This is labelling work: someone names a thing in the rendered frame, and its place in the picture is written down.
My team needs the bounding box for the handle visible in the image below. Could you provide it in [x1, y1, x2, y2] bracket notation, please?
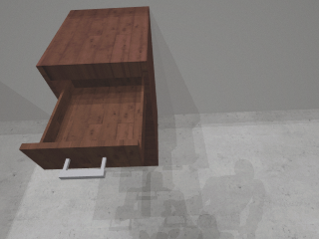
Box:
[58, 157, 107, 180]

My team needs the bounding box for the cabinet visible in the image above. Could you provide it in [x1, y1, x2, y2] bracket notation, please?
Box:
[36, 6, 159, 167]

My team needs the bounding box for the drawer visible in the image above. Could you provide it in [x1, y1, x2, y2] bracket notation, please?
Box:
[19, 77, 147, 170]

